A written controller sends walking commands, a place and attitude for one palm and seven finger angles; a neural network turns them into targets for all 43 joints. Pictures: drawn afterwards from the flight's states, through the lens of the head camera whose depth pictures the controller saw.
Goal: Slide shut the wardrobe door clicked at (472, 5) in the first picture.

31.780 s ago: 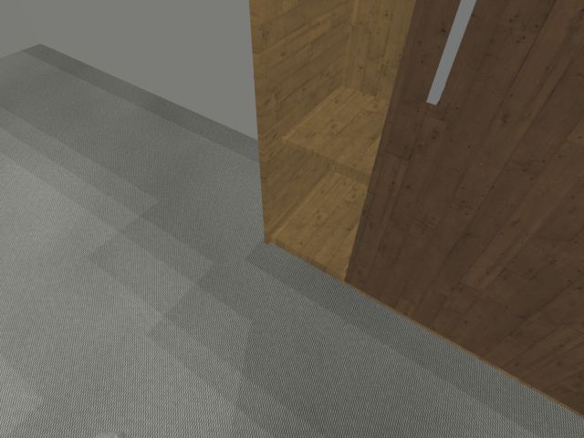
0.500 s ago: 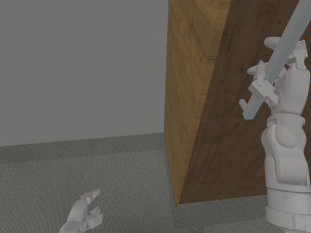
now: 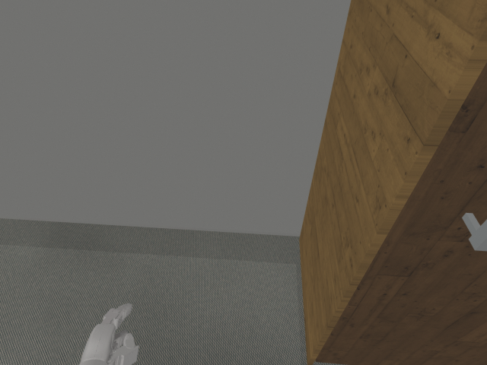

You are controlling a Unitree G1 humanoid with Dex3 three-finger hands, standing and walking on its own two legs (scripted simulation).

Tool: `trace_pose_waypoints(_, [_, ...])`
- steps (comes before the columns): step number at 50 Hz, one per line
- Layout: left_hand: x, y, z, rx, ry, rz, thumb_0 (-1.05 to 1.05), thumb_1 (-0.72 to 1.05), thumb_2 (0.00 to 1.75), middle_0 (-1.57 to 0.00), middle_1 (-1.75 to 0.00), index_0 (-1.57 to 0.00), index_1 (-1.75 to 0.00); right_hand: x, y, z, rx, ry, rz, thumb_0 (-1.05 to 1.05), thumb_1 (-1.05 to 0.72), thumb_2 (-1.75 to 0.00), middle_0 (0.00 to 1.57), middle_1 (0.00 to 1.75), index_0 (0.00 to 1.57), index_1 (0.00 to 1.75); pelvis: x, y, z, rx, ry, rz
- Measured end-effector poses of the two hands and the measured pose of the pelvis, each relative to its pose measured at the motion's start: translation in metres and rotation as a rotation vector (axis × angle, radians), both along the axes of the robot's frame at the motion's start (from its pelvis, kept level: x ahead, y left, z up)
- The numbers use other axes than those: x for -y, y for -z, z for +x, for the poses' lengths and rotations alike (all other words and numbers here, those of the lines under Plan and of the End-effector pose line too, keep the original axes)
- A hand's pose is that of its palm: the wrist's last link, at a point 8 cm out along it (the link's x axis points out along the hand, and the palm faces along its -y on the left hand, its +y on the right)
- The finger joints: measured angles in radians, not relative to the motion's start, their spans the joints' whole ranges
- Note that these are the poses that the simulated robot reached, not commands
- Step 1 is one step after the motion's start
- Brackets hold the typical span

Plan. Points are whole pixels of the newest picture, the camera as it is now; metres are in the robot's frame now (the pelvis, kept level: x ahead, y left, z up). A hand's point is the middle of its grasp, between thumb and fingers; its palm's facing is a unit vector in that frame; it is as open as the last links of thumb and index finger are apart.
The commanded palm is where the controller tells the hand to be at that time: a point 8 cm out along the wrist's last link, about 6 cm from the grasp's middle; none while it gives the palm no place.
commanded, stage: stop walking and hold the door there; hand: right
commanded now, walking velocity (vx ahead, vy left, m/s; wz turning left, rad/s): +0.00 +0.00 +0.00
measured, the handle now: out of the picture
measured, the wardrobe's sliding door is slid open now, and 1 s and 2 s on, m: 0.00 0.00 0.00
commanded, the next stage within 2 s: none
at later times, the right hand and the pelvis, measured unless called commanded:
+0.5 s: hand out of the picture +0.27 -0.30 +0.23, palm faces +0.55 +0.80 -0.21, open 6.6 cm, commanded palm +0.22 -0.33 +0.22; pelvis +0.00 -0.01 +0.01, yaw +2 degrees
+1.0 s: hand out of the picture +0.26 -0.31 +0.23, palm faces +0.43 +0.86 -0.26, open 6.6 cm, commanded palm +0.22 -0.34 +0.22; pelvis -0.03 -0.07 +0.00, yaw +2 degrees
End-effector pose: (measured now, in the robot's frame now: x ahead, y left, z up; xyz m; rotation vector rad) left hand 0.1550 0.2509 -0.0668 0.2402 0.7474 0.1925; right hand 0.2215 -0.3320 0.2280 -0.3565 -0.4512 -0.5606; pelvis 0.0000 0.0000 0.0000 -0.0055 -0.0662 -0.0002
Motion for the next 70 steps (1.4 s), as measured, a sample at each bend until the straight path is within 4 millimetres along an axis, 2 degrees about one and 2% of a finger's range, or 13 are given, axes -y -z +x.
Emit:
trace_pose_waypoints(4, [-0.003, 0.004, -0.007, 0.003, -0.014, -0.022, 0.01, 0.91, 0.90, -0.20, -0.30, -0.20, -0.30, -0.002, 0.000, 0.000, -0.003, 0.024, 0.014, -0.12, -0.67, -0.84, 0.55, 1.50, 0.22, 1.24, -0.003, -0.002, 0.006, -0.006, -0.005, 0.001])
trace_pose_waypoints(13, [0.006, 0.007, -0.015, -0.010, -0.026, -0.048, 0.01, 0.91, 0.89, -0.20, -0.30, -0.20, -0.30, -0.002, -0.001, -0.001, -0.015, 0.021, 0.021, -0.11, -0.68, -0.81, 0.54, 1.49, 0.21, 1.27, -0.003, -0.006, 0.001, -0.029, -0.022, 0.014])
trace_pose_waypoints(32, [0.030, 0.005, -0.016, 0.009, -0.031, -0.054, 0.01, 0.90, 0.89, -0.21, -0.30, -0.20, -0.30, 0.005, -0.001, 0.000, -0.014, -0.048, -0.022, -0.13, -0.67, -0.78, 0.54, 1.50, 0.21, 1.31, 0.019, -0.006, -0.004, -0.036, -0.033, 0.014])
trace_pose_waypoints(39, [0.037, 0.014, -0.023, -0.037, -0.041, -0.030, 0.01, 0.90, 0.89, -0.21, -0.30, -0.20, -0.30, 0.011, 0.000, 0.002, 0.001, -0.110, -0.063, -0.16, -0.65, -0.77, 0.56, 1.52, 0.22, 1.33, 0.038, 0.000, -0.012, -0.051, -0.013, 0.010])
trace_pose_waypoints(43, [0.050, 0.017, -0.029, -0.044, -0.056, -0.026, 0.01, 0.91, 0.89, -0.20, -0.30, -0.20, -0.30, 0.015, 0.000, 0.003, 0.014, -0.150, -0.079, -0.19, -0.63, -0.81, 0.55, 1.54, 0.22, 1.31, 0.053, 0.004, -0.019, -0.043, -0.015, -0.010])
trace_pose_waypoints(48, [0.076, 0.024, -0.034, -0.011, -0.049, -0.083, 0.01, 0.91, 0.89, -0.20, -0.30, -0.20, -0.30, 0.015, 0.000, 0.002, -0.002, -0.162, -0.071, -0.18, -0.64, -0.80, 0.53, 1.53, 0.22, 1.30, 0.069, 0.004, -0.026, -0.032, -0.032, 0.011])
trace_pose_waypoints(55, [0.110, 0.037, -0.045, -0.042, 0.024, -0.150, 0.01, 0.91, 0.89, -0.21, -0.30, -0.20, -0.30, 0.013, -0.002, 0.000, -0.034, -0.175, -0.037, -0.15, -0.67, -0.77, 0.49, 1.50, 0.20, 1.31, 0.076, 0.004, -0.035, -0.018, -0.022, 0.012])
trace_pose_waypoints(60, [0.115, 0.032, -0.051, -0.060, 0.015, -0.116, 0.01, 0.90, 0.89, -0.21, -0.30, -0.21, -0.30, 0.015, -0.001, 0.001, -0.019, -0.210, -0.019, -0.14, -0.68, -0.77, 0.49, 1.52, 0.21, 1.30, 0.084, 0.003, -0.038, -0.028, -0.045, 0.018])
trace_pose_waypoints(64, [0.112, 0.021, -0.053, -0.051, -0.014, -0.074, 0.01, 0.90, 0.89, -0.21, -0.30, -0.21, -0.30, 0.016, 0.000, 0.001, -0.008, -0.225, -0.007, -0.14, -0.67, -0.76, 0.49, 1.53, 0.24, 1.28, 0.088, -0.002, -0.035, -0.020, -0.055, 0.010])
trace_pose_waypoints(70, [0.109, 0.004, -0.044, -0.024, 0.001, -0.051, 0.01, 0.90, 0.89, -0.21, -0.30, -0.20, -0.30, 0.016, -0.002, 0.000, -0.029, -0.239, 0.021, -0.11, -0.67, -0.76, 0.47, 1.50, 0.25, 1.29, 0.089, -0.012, -0.031, -0.011, -0.026, 0.021])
